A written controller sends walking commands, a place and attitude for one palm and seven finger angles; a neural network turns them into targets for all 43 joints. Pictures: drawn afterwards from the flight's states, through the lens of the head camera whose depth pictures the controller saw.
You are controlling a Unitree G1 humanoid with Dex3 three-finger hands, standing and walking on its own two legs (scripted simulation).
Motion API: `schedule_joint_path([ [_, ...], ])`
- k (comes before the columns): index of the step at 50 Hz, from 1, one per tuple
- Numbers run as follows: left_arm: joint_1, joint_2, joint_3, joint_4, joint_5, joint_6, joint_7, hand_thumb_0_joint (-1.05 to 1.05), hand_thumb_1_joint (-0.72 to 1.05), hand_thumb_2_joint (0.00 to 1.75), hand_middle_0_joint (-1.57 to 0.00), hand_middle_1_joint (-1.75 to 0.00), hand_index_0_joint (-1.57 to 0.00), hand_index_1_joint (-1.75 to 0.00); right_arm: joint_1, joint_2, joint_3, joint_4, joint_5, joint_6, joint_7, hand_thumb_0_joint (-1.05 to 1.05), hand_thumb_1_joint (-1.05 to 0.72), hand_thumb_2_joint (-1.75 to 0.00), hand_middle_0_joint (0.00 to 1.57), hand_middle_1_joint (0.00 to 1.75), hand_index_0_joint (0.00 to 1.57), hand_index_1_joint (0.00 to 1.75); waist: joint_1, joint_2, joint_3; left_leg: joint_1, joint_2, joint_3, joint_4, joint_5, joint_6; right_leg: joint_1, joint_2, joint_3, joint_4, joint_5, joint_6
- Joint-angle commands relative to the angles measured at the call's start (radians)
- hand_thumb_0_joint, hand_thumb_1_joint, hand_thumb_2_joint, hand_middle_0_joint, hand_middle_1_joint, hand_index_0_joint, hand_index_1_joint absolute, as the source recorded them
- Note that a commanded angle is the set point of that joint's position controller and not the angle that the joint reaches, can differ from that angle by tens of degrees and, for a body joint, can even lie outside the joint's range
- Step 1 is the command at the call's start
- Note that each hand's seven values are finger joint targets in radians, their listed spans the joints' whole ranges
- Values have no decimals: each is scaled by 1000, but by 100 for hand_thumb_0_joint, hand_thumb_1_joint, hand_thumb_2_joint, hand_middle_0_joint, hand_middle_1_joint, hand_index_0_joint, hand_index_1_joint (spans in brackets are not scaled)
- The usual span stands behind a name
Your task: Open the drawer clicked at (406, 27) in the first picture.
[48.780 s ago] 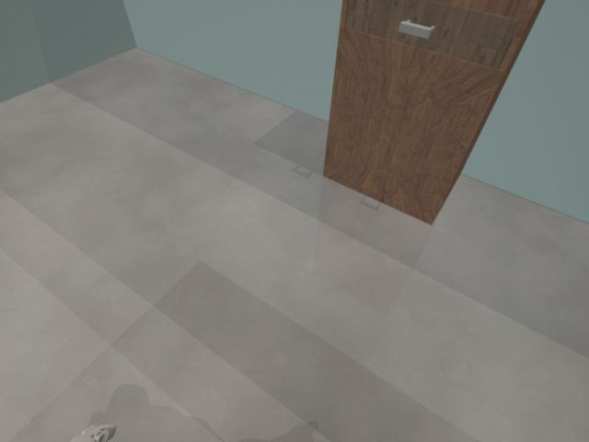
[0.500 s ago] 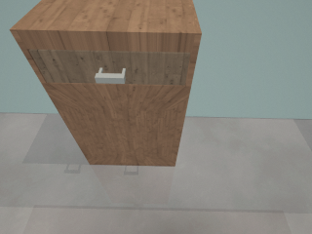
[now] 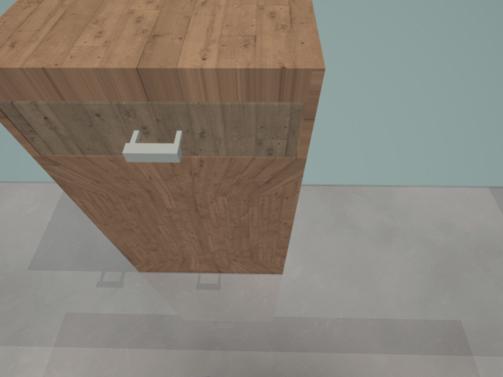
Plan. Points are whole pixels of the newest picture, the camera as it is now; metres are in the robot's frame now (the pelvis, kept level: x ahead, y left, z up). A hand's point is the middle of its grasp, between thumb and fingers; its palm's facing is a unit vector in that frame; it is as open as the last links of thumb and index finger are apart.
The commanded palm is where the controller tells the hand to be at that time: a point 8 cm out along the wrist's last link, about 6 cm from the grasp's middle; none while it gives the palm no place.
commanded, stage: come to a stop and stand still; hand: left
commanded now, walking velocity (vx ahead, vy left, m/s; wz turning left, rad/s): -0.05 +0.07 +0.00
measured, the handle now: (155, 144) +0.50 +0.22 +0.04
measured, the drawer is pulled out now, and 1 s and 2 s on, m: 0.00 0.00 0.00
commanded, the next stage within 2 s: look again from close up in 0.98 s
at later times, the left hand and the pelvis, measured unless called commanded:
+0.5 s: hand out of the picture -0.02 +0.18 -0.18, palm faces +0.11 -0.98 -0.17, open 7.4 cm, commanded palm none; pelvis -0.03 +0.00 +0.00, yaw +3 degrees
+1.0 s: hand out of the picture -0.03 +0.21 -0.17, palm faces +0.03 -0.98 -0.17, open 7.4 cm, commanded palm none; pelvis -0.02 +0.04 +0.01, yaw +0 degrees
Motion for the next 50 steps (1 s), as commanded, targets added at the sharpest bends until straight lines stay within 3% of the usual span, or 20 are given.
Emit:
schedule_joint_path([
  [1, 121, 200, 39, -41, 21, -26, 8, 0, 90, 90, -20, -30, -20, -30, 56, -104, -36, -69, 12, 4, 9, 0, -90, -90, 20, 30, 20, 30, 25, -271, -182, -104, -66, 5, 300, -224, -11, 179, -347, 296, -232, 868, -154],
  [2, 115, 197, 33, -41, 17, -28, 9, 0, 90, 90, -20, -30, -20, -30, 35, -96, -41, -57, 12, 19, 9, 0, -90, -90, 20, 30, 20, 30, 43, -202, -149, -124, -80, -82, 490, -351, -3, 108, -390, 291, -245, 844, -206],
  [3, 76, 174, 29, -42, 17, -26, 17, 0, 90, 90, -20, -30, -20, -30, 9, -82, -37, -52, 10, 30, 8, 0, -90, -90, 20, 30, 20, 30, 27, -224, -113, -160, -68, -136, 596, -337, 0, 71, -356, 300, -233, 802, -222],
  [5, 31, 149, 21, -56, 12, -28, 22, 0, 90, 90, -20, -30, -20, -30, 8, -85, -32, -42, 9, 29, 16, 0, -90, -90, 20, 30, 20, 30, 8, -186, -92, -215, -51, -152, 648, -247, -8, 97, -304, 225, -232, 742, -198],
  [7, 50, 157, 22, -59, 11, -36, 26, 0, 90, 90, -20, -30, -20, -30, 4, -81, -22, -37, 9, 20, 25, 0, -90, -90, 20, 30, 20, 30, 21, -143, -143, -204, -44, -128, 517, -225, -18, 196, -293, 199, -228, 738, -183],
  [8, 60, 166, 24, -53, 11, -38, 25, 0, 90, 90, -20, -30, -20, -30, -6, -79, -18, -38, 10, 17, 28, 0, -90, -90, 20, 30, 20, 30, 28, -151, -152, -188, -44, -117, 447, -224, -21, 219, -294, 197, -230, 724, -181],
  [10, 85, 177, 24, -41, 11, -42, 23, 0, 90, 90, -20, -30, -20, -30, -19, -82, -12, -41, 9, 13, 32, 0, -90, -90, 20, 30, 20, 30, 45, -152, -152, -158, -49, -103, 340, -220, -21, 239, -300, 230, -249, 676, -183],
  [14, 76, 192, 26, -27, 12, -47, 19, 0, 90, 90, -20, -30, -20, -30, 15, -80, -5, -33, 11, 0, 33, 0, -90, -90, 20, 30, 20, 30, 36, -159, -148, -84, -51, -75, 142, -167, -16, 237, -293, 229, -257, 597, -173],
  [16, 51, 184, 23, -22, 11, -46, 17, 0, 90, 90, -20, -30, -20, -30, 54, -75, -2, -17, 11, -7, 31, 0, -90, -90, 20, 30, 20, 30, 14, -166, -140, 14, -49, -68, 11, -81, -12, 157, -266, 214, -259, 454, -142],
  [17, 34, 171, 19, -23, 5, -45, 16, 0, 90, 90, -20, -30, -20, -30, 94, -76, 0, -2, 8, -14, 30, 0, -90, -90, 20, 30, 20, 30, -5, -134, -139, 80, -47, -67, -84, -4, -3, 113, -246, 197, -253, 357, -112],
  [18, 22, 148, 14, -22, -2, -42, 14, 0, 90, 90, -20, -30, -20, -30, 113, -92, 0, 10, 6, -23, 29, 0, -90, -90, 20, 30, 20, 30, -12, -78, -136, 142, -10, -97, -147, 73, 14, 50, -196, 161, -232, 248, -71],
  [19, 31, 114, 5, -22, -5, -39, 8, 0, 90, 90, -20, -30, -20, -30, 98, -127, -1, 7, 0, -29, 25, 0, -90, -90, 20, 30, 20, 30, 4, 21, -123, 129, 69, -171, -151, 128, 47, 25, -123, 108, -227, 149, -27],
  [20, 39, 91, -2, -18, -2, -37, 7, 0, 90, 90, -20, -30, -20, -30, 68, -148, 2, -2, -5, -28, 23, 0, -90, -90, 20, 30, 20, 30, 19, 36, -103, 28, 111, -195, -171, 45, 65, 68, -97, 79, -258, 76, -5],
  [21, 47, 87, -3, -17, 6, -39, 3, 0, 90, 90, -20, -30, -20, -30, 54, -148, 4, -10, -5, -27, 19, 0, -90, -90, 20, 30, 20, 30, 28, -48, -77, -33, 101, -175, -167, -56, 58, 86, -95, 80, -288, 54, 2],
  [22, 20, 95, -4, 6, 4, -34, 2, 0, 90, 90, -20, -30, -20, -30, 56, -125, 11, 7, -4, -34, 23, 0, -90, -90, 20, 30, 20, 30, 15, 22, -75, -30, 56, -168, -191, -23, 46, 107, -103, 88, -271, 86, -9],
  [24, 40, 95, -9, 25, 0, -37, 0, 0, 90, 90, -20, -30, -20, -30, 67, -113, 20, 22, -1, -41, 19, 0, -90, -90, 20, 30, 20, 30, 20, 92, -85, -26, 55, -160, -222, -6, 38, 142, -99, 78, -257, 136, -12],
  [26, 61, 87, -15, 46, 2, -39, 1, 0, 90, 90, -20, -30, -20, -30, 89, -105, 21, 31, 2, -44, 14, 0, -90, -90, 20, 30, 20, 30, 20, 39, -74, -11, 51, -151, -232, 3, 34, 146, -98, 70, -265, 149, -12],
  [29, 81, 74, -26, 73, 0, -42, 3, 0, 90, 90, -20, -30, -20, -30, 117, -98, 28, 43, 3, -49, 10, 0, -90, -90, 20, 30, 20, 30, 15, 22, -77, 9, 48, -149, -238, 47, 35, 156, -104, 70, -269, 183, -10],
  [36, 123, 61, -36, 102, 1, -40, 7, 0, 90, 90, -20, -30, -20, -30, 171, -90, 32, 63, 8, -56, 2, 0, -90, -90, 20, 30, 20, 30, 14, 16, -39, 30, 50, -141, -255, 95, 38, 140, -102, 63, -258, 209, -3],
  [50, 143, 37, -36, 109, -2, -44, 16, 0, 90, 90, -20, -30, -20, -30, 231, -56, 31, 91, 7, -67, -4, 0, -90, -90, 20, 30, 20, 30, 7, -12, -49, 62, 43, -122, -230, 228, 41, 150, -103, 65, -229, 281, -4],
])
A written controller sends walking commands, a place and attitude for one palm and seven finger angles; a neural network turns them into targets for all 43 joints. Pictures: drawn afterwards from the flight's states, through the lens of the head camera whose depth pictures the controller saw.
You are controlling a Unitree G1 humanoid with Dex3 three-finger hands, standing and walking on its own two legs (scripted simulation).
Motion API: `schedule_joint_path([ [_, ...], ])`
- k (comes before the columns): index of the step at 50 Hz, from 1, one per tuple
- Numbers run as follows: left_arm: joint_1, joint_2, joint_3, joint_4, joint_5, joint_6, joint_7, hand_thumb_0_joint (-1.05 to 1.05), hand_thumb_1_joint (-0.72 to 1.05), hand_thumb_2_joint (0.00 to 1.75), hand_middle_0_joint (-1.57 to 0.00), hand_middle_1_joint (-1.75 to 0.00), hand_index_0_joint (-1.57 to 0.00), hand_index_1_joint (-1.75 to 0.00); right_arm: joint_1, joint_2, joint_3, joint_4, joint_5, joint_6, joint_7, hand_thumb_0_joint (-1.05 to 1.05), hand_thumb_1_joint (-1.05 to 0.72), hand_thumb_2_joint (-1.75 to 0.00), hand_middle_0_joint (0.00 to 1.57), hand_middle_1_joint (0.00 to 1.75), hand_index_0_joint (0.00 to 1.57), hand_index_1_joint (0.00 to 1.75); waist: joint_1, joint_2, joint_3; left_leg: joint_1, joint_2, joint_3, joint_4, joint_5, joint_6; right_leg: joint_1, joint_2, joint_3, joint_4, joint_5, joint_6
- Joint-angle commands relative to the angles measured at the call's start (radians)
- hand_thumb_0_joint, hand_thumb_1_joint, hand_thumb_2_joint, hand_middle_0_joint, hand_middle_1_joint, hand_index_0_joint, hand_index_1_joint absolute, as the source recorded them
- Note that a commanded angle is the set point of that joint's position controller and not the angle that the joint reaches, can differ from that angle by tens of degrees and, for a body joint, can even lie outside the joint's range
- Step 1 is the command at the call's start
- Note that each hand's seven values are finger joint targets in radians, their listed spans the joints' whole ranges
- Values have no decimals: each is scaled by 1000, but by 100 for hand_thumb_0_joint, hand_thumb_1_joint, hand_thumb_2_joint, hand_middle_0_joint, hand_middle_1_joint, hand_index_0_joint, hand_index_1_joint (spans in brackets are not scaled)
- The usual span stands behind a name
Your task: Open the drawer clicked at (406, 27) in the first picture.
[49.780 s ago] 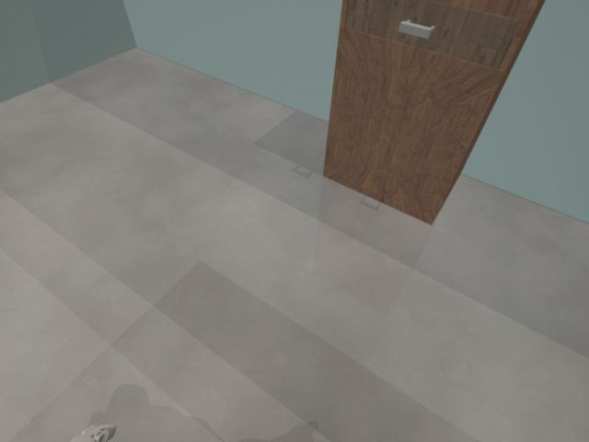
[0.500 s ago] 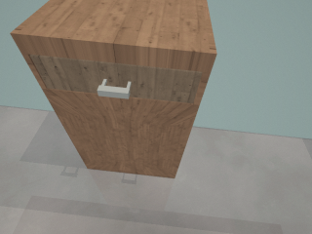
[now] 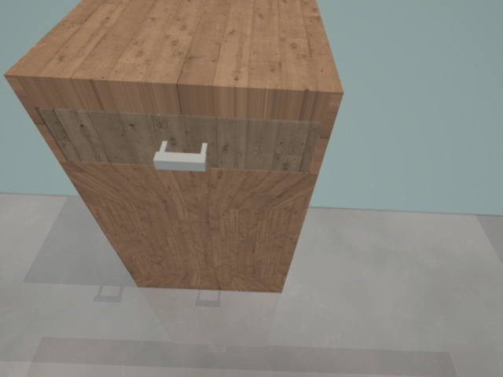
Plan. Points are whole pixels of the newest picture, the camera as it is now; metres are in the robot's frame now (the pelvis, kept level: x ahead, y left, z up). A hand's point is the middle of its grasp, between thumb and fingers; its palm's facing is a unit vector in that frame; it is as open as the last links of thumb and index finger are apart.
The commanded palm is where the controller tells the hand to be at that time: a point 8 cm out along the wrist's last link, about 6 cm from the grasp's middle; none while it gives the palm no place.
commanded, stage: look again from close up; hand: left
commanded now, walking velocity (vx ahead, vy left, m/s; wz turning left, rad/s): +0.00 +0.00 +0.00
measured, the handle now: (182, 154) +0.51 +0.17 +0.03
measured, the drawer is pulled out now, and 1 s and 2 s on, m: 0.00 0.00 0.00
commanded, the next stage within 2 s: raise the hand with hooked fingers in 0.56 s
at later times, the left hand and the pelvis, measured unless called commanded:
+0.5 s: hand out of the picture +0.02 +0.16 -0.18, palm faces +0.00 -0.98 -0.22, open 7.4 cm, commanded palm none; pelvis +0.00 -0.01 -0.01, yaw -1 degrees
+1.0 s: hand (146, 341) +0.18 +0.17 -0.04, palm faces -0.03 -0.20 -0.98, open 8.2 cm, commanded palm +0.14 +0.20 -0.01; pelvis -0.03 -0.04 -0.03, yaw -3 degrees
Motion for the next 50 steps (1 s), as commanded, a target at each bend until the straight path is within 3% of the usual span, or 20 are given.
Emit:
schedule_joint_path([
  [1, 78, 78, 16, -24, 0, -15, 8, 0, 90, 90, -20, -30, -20, -30, 75, -131, -29, -14, 1, -20, -14, 0, -90, -90, 20, 30, 20, 30, 11, 35, 15, -83, 132, -98, -89, 243, -13, 47, -47, 48, -16, 138, -45],
  [3, 75, 71, 15, -24, -2, -15, 9, 0, 90, 90, -20, -30, -20, -30, 79, -124, -28, -11, -2, -20, -15, 0, -90, -90, 20, 30, 20, 30, 9, 40, 12, -82, 131, -98, -85, 252, -13, 52, -47, 49, -14, 146, -46],
  [4, 112, 92, -4, -5, 9, -43, 51, 0, 90, 90, -20, -30, -20, -30, -27, -162, -23, -80, 13, -39, -2, 0, -90, -90, 20, 30, 20, 30, 33, 76, -36, -97, 155, -68, 114, 504, -29, 28, -86, 86, 49, 425, -53],
  [5, 104, 123, 5, -40, 3, -47, 40, 0, 90, 90, -20, -30, -20, -30, 60, -135, -25, -95, -3, -37, 0, 0, -90, -90, 20, 30, 20, 30, -3, 132, -116, -103, 105, -78, 80, 279, -31, 81, -90, 77, 90, 262, -75],
  [6, 81, 123, 0, -52, -1, -49, 31, 0, 90, 90, -20, -30, -20, -30, 32, -124, -16, -97, -9, -37, 7, 0, -90, -90, 20, 30, 20, 30, 17, 128, -81, -139, 108, -78, 58, 176, -24, 46, -76, 80, 85, 163, -78],
  [7, 63, 110, -4, -61, 1, -45, 22, 0, 90, 90, -20, -30, -20, -30, 48, -130, -15, -112, -9, -38, 7, 0, -90, -90, 20, 30, 20, 30, 4, 121, -76, -140, 119, -102, 35, 181, -13, 25, -57, 64, 99, 83, -78],
  [11, 50, 84, -10, -68, 1, -33, 13, 0, 90, 90, -20, -30, -20, -30, 71, -151, -14, -118, -8, -37, -6, 0, -90, -90, 20, 30, 20, 30, 0, 70, -29, -106, 140, -108, 54, 409, 9, -8, -31, 36, 124, 103, -70],
  [18, 41, 98, -9, -80, -1, -23, 6, 0, 90, 90, -20, -30, -20, -30, 29, -162, -10, -112, -7, -25, 0, 0, -90, -90, 20, 30, 20, 30, 5, 15, 66, -150, 116, -100, -25, 103, 8, -45, -36, 78, 55, 34, -66],
  [32, 42, 113, -3, -61, -3, -34, 2, 0, 90, 90, -20, -30, -20, -30, 20, -150, -7, -49, -4, -26, -2, 0, -90, -90, 20, 30, 20, 30, 5, 16, -5, -81, 115, -72, -19, 138, -7, 6, -54, 90, 20, 157, -72],
  [33, 131, 137, 5, -24, 4, -45, 44, 0, 90, 90, -20, -30, -20, -30, -71, -187, -24, -110, 6, -27, 6, 0, -90, -90, 20, 30, 20, 30, 43, -112, 17, -171, 140, -37, 181, 188, -34, 8, -109, 126, 47, 559, -51],
  [34, -693, 447, 1, -1506, 174, -222, 51, 0, 88, 89, -20, -32, -20, -32, -83, -319, -21, -439, 57, -169, -44, 0, -90, -90, 20, 30, 20, 30, -31, 210, -488, 72, 9, -38, 36, 329, 13, 103, 14, 171, 131, 400, -85],
  [35, -185, 398, 43, -1233, 203, -138, 135, 0, 85, 88, -20, -33, -20, -33, -154, -251, -35, -412, 38, -258, -82, 0, -90, -90, 20, 30, 20, 30, 55, 355, -444, 97, 35, -28, 52, 476, 10, 30, 38, 96, 163, 166, -104],
  [36, 58, 190, -58, -1133, 192, 13, 184, 0, 83, 87, -21, -34, -21, -34, -163, -201, -51, -404, 71, -283, -80, 0, -90, -90, 20, 30, 20, 30, 28, 278, -275, -26, 47, -50, 31, 384, -31, -64, 53, 45, 161, 13, -89],
  [37, 44, 119, -116, -1135, 268, 29, 185, 0, 81, 86, -21, -36, -21, -36, -148, -215, -39, -400, 61, -293, -79, 0, -90, -90, 20, 30, 20, 30, 4, 156, -171, -103, 44, -41, 48, 287, -23, -123, 63, 27, 138, 24, -76],
  [38, -40, 207, -76, -1208, 345, 15, 214, 0, 78, 85, -21, -37, -21, -37, -212, -253, -44, -463, 42, -297, -75, 0, -90, -90, 20, 30, 20, 30, -7, 85, -54, -178, 23, -76, 70, 150, -12, -199, 66, 57, 120, -30, -83],
  [40, 75, 243, -39, -1125, 562, 3, 271, 0, 74, 83, -21, -40, -21, -40, -188, -259, -56, -515, -7, -258, -60, 0, -90, -90, 20, 30, 20, 30, 12, -76, -98, -275, -2, -60, 137, 49, -7, -273, 68, 54, 129, -188, -80],
  [42, 250, 240, -14, -1060, 755, -8, 320, 0, 69, 81, -22, -43, -22, -43, -205, -252, -78, -586, -28, -201, -25, 0, -90, -90, 20, 30, 20, 30, 80, -93, -152, -339, -18, -33, 175, 32, -25, -259, 72, 83, 145, -267, -90],
  [44, 385, 175, -61, -1017, 896, -22, 353, 0, 64, 79, -22, -47, -22, -47, -246, -253, -87, -640, -50, -129, 19, 0, -90, -90, 20, 30, 20, 30, 115, -172, -101, -430, -17, -25, 204, 12, -32, -282, 75, 115, 170, -232, -103],
  [47, 336, 235, -19, -1135, 1020, -58, 378, 0, 57, 76, -22, -51, -22, -51, -321, -255, -82, -700, -43, -42, 68, 0, -90, -90, 20, 30, 20, 30, 149, -169, -173, -481, -30, -16, 239, 32, -23, -224, 58, 167, 211, -107, -108],
  [50, 253, 312, 48, -1251, 1096, -74, 424, 0, 50, 73, -23, -55, -23, -55, -337, -235, -76, -735, -49, -5, 76, 0, -90, -90, 20, 30, 20, 30, 146, -62, -268, -455, -43, -6, 277, 37, -13, -212, 58, 183, 245, -48, -103],
])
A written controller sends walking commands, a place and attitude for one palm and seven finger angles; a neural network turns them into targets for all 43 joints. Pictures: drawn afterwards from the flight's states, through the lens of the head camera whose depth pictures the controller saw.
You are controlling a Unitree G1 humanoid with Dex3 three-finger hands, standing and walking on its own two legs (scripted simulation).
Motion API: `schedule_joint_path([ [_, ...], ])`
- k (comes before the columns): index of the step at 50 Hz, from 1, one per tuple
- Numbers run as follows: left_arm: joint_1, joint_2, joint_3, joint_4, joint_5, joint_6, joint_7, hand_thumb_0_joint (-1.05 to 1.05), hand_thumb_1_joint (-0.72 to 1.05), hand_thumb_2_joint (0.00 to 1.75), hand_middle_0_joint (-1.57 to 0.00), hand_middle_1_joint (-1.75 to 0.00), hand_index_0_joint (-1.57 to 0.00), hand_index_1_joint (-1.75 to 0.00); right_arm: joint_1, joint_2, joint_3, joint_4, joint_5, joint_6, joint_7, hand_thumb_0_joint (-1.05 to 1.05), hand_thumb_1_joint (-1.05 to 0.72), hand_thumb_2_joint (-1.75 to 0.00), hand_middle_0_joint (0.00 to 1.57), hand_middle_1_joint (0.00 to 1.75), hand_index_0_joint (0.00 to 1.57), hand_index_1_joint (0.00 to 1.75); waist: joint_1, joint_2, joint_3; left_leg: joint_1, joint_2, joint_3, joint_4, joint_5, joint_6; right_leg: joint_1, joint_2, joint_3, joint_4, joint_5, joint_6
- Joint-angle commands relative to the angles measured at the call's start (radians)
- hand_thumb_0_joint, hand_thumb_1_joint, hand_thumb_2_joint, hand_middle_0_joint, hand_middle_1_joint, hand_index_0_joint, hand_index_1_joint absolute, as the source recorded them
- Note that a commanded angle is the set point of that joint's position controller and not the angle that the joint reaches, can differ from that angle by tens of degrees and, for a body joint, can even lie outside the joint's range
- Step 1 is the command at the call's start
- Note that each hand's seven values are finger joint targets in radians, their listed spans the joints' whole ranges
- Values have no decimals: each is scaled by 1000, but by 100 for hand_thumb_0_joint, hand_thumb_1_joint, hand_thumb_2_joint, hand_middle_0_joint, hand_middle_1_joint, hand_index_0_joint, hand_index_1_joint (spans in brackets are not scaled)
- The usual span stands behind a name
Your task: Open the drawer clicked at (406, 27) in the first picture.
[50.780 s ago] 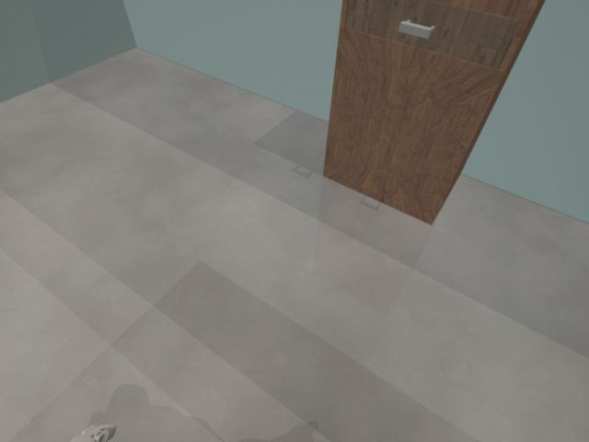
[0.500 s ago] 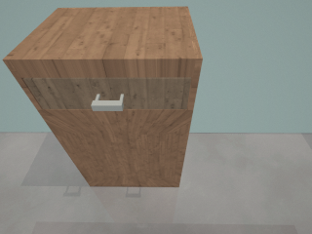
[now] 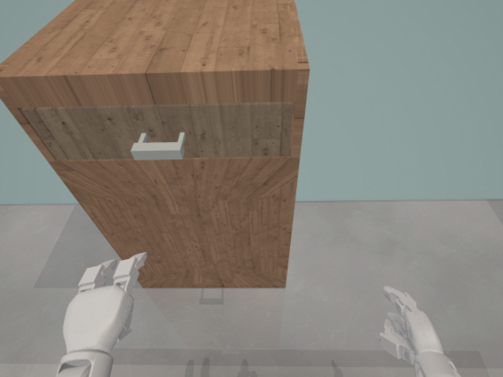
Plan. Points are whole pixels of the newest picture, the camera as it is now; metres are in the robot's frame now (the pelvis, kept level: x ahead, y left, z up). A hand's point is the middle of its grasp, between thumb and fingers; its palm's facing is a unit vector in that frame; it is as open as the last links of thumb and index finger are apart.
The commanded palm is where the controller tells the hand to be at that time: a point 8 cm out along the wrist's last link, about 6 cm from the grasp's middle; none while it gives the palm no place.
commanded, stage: raise the hand with hooked fingers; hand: left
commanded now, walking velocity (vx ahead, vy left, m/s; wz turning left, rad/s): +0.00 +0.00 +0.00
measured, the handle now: (160, 144) +0.53 +0.25 +0.06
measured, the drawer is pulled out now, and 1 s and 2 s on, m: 0.00 0.00 0.00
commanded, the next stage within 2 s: move the hooked fingers above the handle in 1.56 s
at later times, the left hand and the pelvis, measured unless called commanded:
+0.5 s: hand (102, 278) +0.24 +0.25 +0.05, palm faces +0.02 -0.10 -0.99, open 11.1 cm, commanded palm +0.21 +0.26 +0.11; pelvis +0.01 +0.01 +0.01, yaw +2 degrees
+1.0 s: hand (71, 205) +0.30 +0.28 +0.15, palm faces +0.10 -0.04 -0.99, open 13.6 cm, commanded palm +0.27 +0.28 +0.21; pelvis +0.02 +0.03 +0.03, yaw +4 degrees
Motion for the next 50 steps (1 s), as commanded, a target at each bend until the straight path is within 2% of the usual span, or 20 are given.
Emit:
schedule_joint_path([
  [1, 50, 176, 122, -216, 133, -21, 87, 0, 48, 72, -23, -57, -23, -57, -113, -64, -19, -172, -12, 28, 13, 0, -90, -90, 20, 30, 20, 30, 78, -62, -130, -95, -101, -70, -21, 123, 41, 180, 20, 129, -126, 35, -34],
  [2, -58, 182, 111, -266, 130, -16, 107, 0, 46, 71, -23, -58, -23, -58, -113, -62, -25, -180, -18, 34, 5, 0, -90, -90, 20, 30, 20, 30, 47, -35, -138, -65, -101, -72, -4, 99, 45, 135, 16, 143, -139, -3, -30],
  [4, -181, 201, 121, -302, 121, -21, 134, 0, 41, 69, -24, -62, -24, -62, -103, -48, -24, -178, -22, 35, -11, 0, -90, -90, 20, 30, 20, 30, 19, 11, -182, -3, -100, -79, 28, 87, 48, 92, 13, 135, -140, -43, -28],
  [6, -338, 228, 116, -353, 114, -31, 151, 0, 36, 67, -24, -64, -24, -64, -106, -42, -20, -166, -33, 30, -28, 0, -90, -90, 20, 30, 20, 30, -21, -7, -181, 40, -101, -95, 61, 61, 54, 40, 10, 149, -167, -108, -20],
  [7, -354, 217, 96, -338, 109, -31, 152, 0, 34, 66, -24, -66, -24, -66, -108, -41, -19, -165, -33, 27, -35, 0, -90, -90, 20, 30, 20, 30, -26, 15, -177, 54, -98, -92, 58, 52, 56, 43, 8, 132, -174, -113, -18],
  [10, -368, 222, 77, -291, 87, 3, 118, 0, 27, 63, -25, -70, -25, -70, -116, -38, -6, -146, -28, 25, -47, 0, -90, -90, 20, 30, 20, 30, -20, 58, -196, 80, -90, -88, 20, 85, 54, 104, 13, 75, -171, -46, -14],
  [11, -361, 213, 68, -270, 75, 28, 100, 0, 25, 62, -25, -72, -25, -72, -130, -37, 3, -146, -25, 29, -51, 0, -90, -90, 20, 30, 20, 30, -19, 54, -180, 79, -87, -94, 4, 89, 55, 121, 16, 67, -179, -29, -12],
  [15, -261, 188, 42, -208, 34, 109, -13, 0, 15, 58, -25, -78, -25, -78, -149, -35, 21, -138, -2, 44, -61, 0, -90, -90, 20, 30, 20, 30, 28, -10, -136, 62, -72, -88, -98, 153, 47, 273, 19, 19, -200, 91, -5],
  [16, -243, 195, 51, -213, 28, 121, -43, 0, 13, 57, -25, -80, -25, -80, -157, -38, 26, -140, 1, 47, -60, 0, -90, -90, 20, 30, 20, 30, 39, -2, -134, 70, -70, -86, -116, 171, 46, 304, 17, 32, -211, 109, -7],
  [18, -213, 194, 45, -240, 18, 125, -93, 0, 8, 55, -26, -82, -26, -82, -148, -38, 34, -138, 5, 52, -55, 0, -90, -90, 20, 30, 20, 30, 52, -7, -100, 79, -65, -87, -155, 201, 42, 342, 16, 14, -220, 134, -9],
  [20, -197, 205, 62, -258, 13, 115, -127, 0, 4, 53, -26, -86, -26, -86, -136, -39, 36, -137, 6, 52, -51, 0, -90, -90, 20, 30, 20, 30, 61, -51, -83, 85, -59, -88, -182, 219, 44, 370, 15, 2, -233, 145, -5],
  [21, -201, 225, 87, -267, 14, 109, -135, 0, 1, 52, -26, -87, -26, -87, -143, -44, 36, -137, 6, 52, -51, 0, -90, -90, 20, 30, 20, 30, 65, -31, -69, 94, -56, -86, -194, 228, 45, 379, 17, 7, -244, 148, -8],
  [26, -321, 268, 128, -366, 24, 64, -118, 0, -10, 47, -27, -94, -27, -94, -122, -47, 22, -124, 5, 46, -48, 0, -90, -90, 20, 30, 20, 30, 63, 19, -114, 165, -56, -94, -217, 290, 45, 410, 18, -5, -253, 194, -11],
  [29, -381, 250, 105, -371, 14, 60, -107, 0, -17, 44, -28, -99, -28, -99, -110, -49, 12, -107, 14, 46, -46, 0, -90, -90, 20, 30, 20, 30, 49, 38, -125, 205, -54, -97, -227, 324, 40, 398, 17, -24, -255, 215, -12],
  [32, -450, 268, 99, -373, 4, 74, -120, 0, -24, 41, -28, -103, -28, -103, -112, -56, 7, -95, 21, 46, -48, 0, -90, -90, 20, 30, 20, 30, 45, 37, -132, 232, -52, -103, -242, 360, 37, 412, 17, -32, -262, 238, -11],
  [37, -540, 283, 70, -362, -9, 122, -189, 0, -36, 36, -29, -111, -29, -111, -127, -63, 13, -86, 35, 65, -47, 0, -90, -90, 20, 30, 20, 30, 46, 60, -127, 269, -48, -108, -278, 415, 30, 451, 17, -44, -283, 265, -10],
  [41, -586, 338, 103, -342, -22, 152, -257, 0, -45, 32, -30, -117, -30, -117, -142, -71, 24, -90, 43, 87, -46, 0, -90, -90, 20, 30, 20, 30, 54, 56, -116, 280, -45, -114, -304, 478, 29, 503, 23, -46, -303, 324, -10],
  [44, -635, 364, 113, -315, -45, 159, -307, 0, -50, 30, -30, -120, -30, -120, -141, -73, 32, -89, 46, 105, -48, 0, -90, -90, 20, 30, 20, 30, 50, 16, -99, 276, -50, -101, -324, 465, 34, 536, 19, -48, -326, 345, -5],
  [47, -719, 378, 109, -321, -51, 152, -350, 0, -50, 30, -30, -120, -30, -120, -144, -72, 39, -86, 49, 112, -44, 0, -90, -90, 20, 30, 20, 30, 44, 54, -121, 299, -48, -105, -331, 499, 32, 552, 19, -49, -333, 353, -7],
  [50, -774, 402, 118, -310, -65, 140, -382, 0, -50, 30, -30, -120, -30, -120, -138, -76, 39, -86, 51, 116, -47, 0, -90, -90, 20, 30, 20, 30, 38, 42, -123, 306, -52, -102, -337, 492, 34, 559, 21, -49, -349, 362, -4],
])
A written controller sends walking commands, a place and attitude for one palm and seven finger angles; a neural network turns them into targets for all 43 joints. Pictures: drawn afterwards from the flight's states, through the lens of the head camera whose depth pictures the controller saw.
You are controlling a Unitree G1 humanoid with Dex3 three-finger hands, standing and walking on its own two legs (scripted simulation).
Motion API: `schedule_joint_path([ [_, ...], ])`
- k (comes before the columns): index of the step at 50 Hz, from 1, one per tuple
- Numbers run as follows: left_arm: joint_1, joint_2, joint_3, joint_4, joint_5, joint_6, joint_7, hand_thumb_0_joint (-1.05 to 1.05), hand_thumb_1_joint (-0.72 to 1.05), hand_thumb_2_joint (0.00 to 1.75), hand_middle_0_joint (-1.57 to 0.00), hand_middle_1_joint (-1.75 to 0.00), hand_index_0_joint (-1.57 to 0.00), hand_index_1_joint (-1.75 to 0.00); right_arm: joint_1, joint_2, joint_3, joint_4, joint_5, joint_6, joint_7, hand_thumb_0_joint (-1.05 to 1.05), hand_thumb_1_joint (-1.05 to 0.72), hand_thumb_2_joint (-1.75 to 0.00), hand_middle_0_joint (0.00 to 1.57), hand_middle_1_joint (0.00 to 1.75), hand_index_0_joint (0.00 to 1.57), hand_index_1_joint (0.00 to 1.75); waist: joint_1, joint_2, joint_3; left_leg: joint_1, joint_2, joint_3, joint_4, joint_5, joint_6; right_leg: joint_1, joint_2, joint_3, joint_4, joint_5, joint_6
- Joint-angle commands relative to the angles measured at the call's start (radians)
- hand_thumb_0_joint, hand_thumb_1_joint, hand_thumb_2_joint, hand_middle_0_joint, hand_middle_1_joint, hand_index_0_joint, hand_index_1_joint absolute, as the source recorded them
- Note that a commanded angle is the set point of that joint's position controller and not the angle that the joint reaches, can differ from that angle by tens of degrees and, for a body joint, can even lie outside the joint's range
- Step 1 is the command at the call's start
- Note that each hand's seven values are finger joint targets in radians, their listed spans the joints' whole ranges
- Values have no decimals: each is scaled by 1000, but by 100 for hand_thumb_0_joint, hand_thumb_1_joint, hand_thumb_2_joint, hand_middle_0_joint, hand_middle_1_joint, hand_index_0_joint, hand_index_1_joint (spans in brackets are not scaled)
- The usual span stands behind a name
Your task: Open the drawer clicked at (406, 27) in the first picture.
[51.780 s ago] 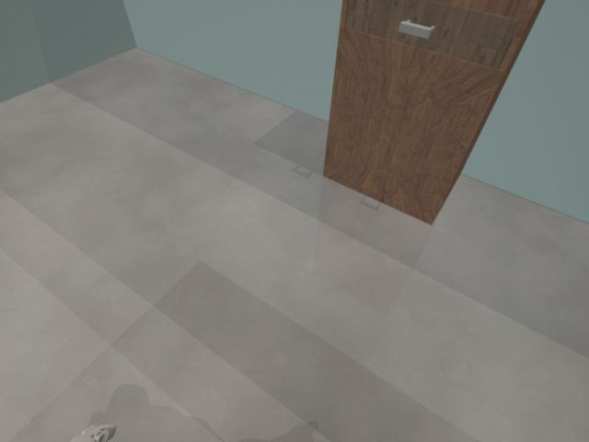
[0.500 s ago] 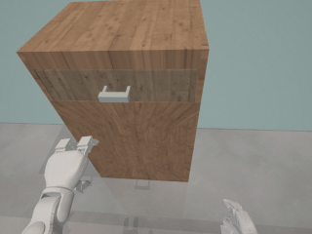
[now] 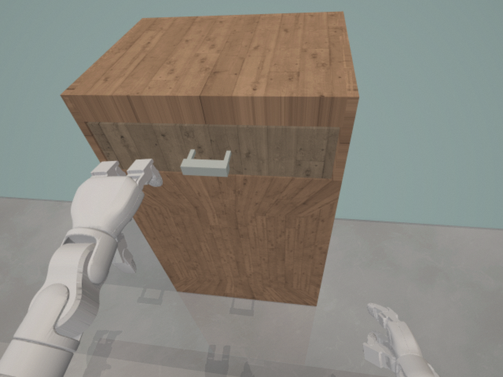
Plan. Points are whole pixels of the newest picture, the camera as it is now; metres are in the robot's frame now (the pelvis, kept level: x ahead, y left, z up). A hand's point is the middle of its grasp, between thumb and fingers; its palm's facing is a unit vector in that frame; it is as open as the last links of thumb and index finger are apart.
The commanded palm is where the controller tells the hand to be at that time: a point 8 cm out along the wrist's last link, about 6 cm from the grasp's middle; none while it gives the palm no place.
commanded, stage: raise the hand with hooked fingers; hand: left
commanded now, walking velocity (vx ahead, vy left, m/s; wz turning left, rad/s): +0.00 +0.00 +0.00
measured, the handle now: (207, 160) +0.52 +0.19 +0.04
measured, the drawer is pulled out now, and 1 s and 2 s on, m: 0.00 0.00 0.00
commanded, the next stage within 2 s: move the hooked fingers above the handle in 0.56 s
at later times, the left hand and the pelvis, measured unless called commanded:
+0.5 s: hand (129, 212) +0.29 +0.23 +0.14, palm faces +0.07 -0.06 -1.00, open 13.9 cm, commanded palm +0.26 +0.24 +0.21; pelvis -0.01 +0.00 +0.00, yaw +0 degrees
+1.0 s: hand (146, 198) +0.33 +0.21 +0.13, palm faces +0.07 -0.04 -1.00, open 13.9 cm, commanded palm +0.30 +0.22 +0.19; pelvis -0.02 -0.01 +0.00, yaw +1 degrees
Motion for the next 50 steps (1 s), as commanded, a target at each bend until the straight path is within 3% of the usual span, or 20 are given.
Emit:
schedule_joint_path([
  [1, -336, 234, 163, -193, -11, -21, -8, 0, -50, 30, -30, -120, -30, -120, -116, -116, -36, -138, 4, -41, -12, 0, -90, -90, 20, 30, 20, 30, -4, -29, -245, -4, -13, -35, -54, 387, 6, 188, 53, 31, -29, 261, -44],
  [8, -460, 295, 194, -126, -54, -51, -60, 0, -50, 30, -30, -120, -30, -120, -95, -127, -36, -123, 10, -47, -13, 0, -90, -90, 20, 30, 20, 30, -11, -52, -238, -18, -21, -30, -69, 360, 8, 208, 41, 26, -53, 258, -40],
  [11, -371, 269, 197, -87, -69, -51, -89, 0, -50, 30, -30, -120, -30, -120, -98, -134, -41, -138, 19, -46, -2, 0, -90, -90, 20, 30, 20, 30, 3, -70, -239, -30, -20, -29, -66, 378, 9, 217, 45, 28, -48, 281, -40],
  [14, -352, 253, 174, -117, -79, -69, -107, 0, -50, 30, -30, -120, -30, -120, -90, -139, -44, -148, 15, -39, 3, 0, -90, -90, 20, 30, 20, 30, 2, -79, -228, -42, -23, -18, -71, 343, 12, 210, 38, 26, -51, 257, -36],
  [15, -356, 266, 185, -129, -79, -79, -105, 0, -50, 30, -30, -120, -30, -120, -86, -140, -44, -153, 14, -41, 4, 0, -90, -90, 20, 30, 20, 30, 3, -96, -233, -47, -24, -20, -73, 325, 13, 208, 37, 25, -51, 241, -35],
  [21, -396, 329, 267, -201, -77, -139, -36, 0, -50, 30, -30, -120, -30, -120, -82, -137, -52, -144, 12, -63, 0, 0, -90, -90, 20, 30, 20, 30, 13, -39, -265, -42, -26, -28, -72, 287, 13, 199, 43, 38, -58, 176, -37],
  [26, -415, 310, 259, -160, -71, -123, 20, 0, -50, 30, -30, -120, -30, -120, -85, -131, -55, -124, 18, -72, 0, 0, -90, -90, 20, 30, 20, 30, 12, -15, -252, -43, -25, -29, -79, 285, 6, 184, 42, 37, -63, 164, -41],
  [27, -416, 287, 229, -138, -65, -112, 20, 0, -50, 30, -30, -120, -30, -120, -81, -129, -53, -115, 17, -70, 0, 0, -90, -90, 20, 30, 20, 30, 7, -26, -247, -50, -26, -23, -84, 280, 5, 184, 36, 32, -62, 153, -40],
  [33, -396, 253, 161, -110, -60, -69, -32, 0, -50, 30, -30, -120, -30, -120, -99, -135, -47, -125, 22, -57, -8, 0, -90, -90, 20, 30, 20, 30, -7, -60, -214, -51, -23, -21, -102, 214, 10, 172, 36, 30, -81, 93, -35],
  [36, -466, 238, 133, -47, -53, -75, -56, 0, -50, 30, -30, -120, -30, -120, -98, -136, -39, -121, 26, -59, -19, 0, -90, -90, 20, 30, 20, 30, -27, -93, -170, -57, -20, -26, -106, 160, 14, 127, 43, 30, -103, 34, -32],
  [39, -571, 225, 97, -52, -41, -115, -48, 0, -50, 30, -30, -120, -30, -120, -71, -129, -41, -115, 20, -66, -28, 0, -90, -90, 20, 30, 20, 30, -33, -59, -204, -40, -27, -29, -104, 162, 12, 123, 38, 24, -98, 35, -34],
  [41, -613, 271, 145, -21, -36, -137, -30, 0, -50, 30, -30, -120, -30, -120, -62, -132, -44, -106, 20, -74, -32, 0, -90, -90, 20, 30, 20, 30, -29, -56, -232, -36, -26, -32, -97, 162, 12, 126, 45, 31, -97, 34, -35],
  [43, -631, 248, 129, 12, -31, -152, -9, 0, -50, 30, -30, -120, -30, -120, -45, -123, -45, -99, 17, -74, -31, 0, -90, -90, 20, 30, 20, 30, -23, -58, -249, -46, -30, -31, -95, 184, 9, 138, 38, 26, -86, 52, -39],
  [46, -638, 281, 174, 83, -26, -142, 17, 0, -50, 30, -30, -120, -30, -120, -38, -130, -48, -89, 19, -68, -29, 0, -90, -90, 20, 30, 20, 30, -13, -59, -263, -63, -29, -27, -91, 211, 6, 155, 41, 31, -81, 90, -41],
  [48, -638, 241, 136, 82, -21, -132, 25, 0, -50, 30, -30, -120, -30, -120, -39, -125, -50, -96, 20, -63, -22, 0, -90, -90, 20, 30, 20, 30, -10, -41, -273, -67, -28, -21, -88, 246, 4, 163, 34, 27, -66, 125, -44],
  [50, -638, 216, 106, 115, -10, -109, 23, 0, -50, 30, -30, -120, -30, -120, -39, -130, -51, -93, 23, -52, -19, 0, -90, -90, 20, 30, 20, 30, -19, -60, -270, -74, -28, -16, -86, 251, 3, 154, 35, 27, -62, 140, -44],
])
